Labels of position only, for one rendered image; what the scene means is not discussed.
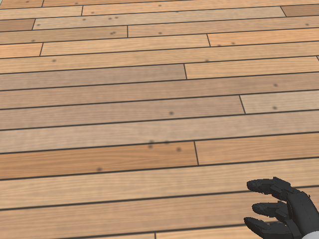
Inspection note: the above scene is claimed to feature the robot right hand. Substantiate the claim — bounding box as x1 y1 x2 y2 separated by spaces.
243 176 319 239

